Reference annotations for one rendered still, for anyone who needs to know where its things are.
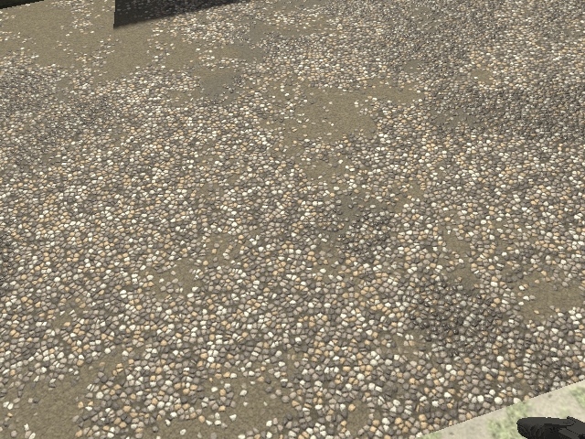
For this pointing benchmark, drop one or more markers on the robot right hand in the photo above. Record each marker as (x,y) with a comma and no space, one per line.
(551,428)

